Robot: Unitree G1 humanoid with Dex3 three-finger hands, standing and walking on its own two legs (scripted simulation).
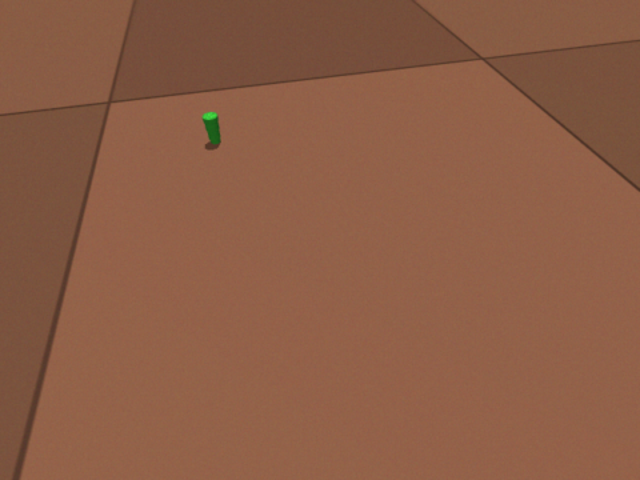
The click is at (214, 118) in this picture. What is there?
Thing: tapered cup
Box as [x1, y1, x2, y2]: [202, 112, 220, 143]
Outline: 205,113 202,117 209,138 212,143 217,143 220,141 217,115 214,112
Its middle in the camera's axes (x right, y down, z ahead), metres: -0.56 -0.60 +2.14
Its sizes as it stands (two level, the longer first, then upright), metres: 0.080 0.080 0.159
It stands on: the floor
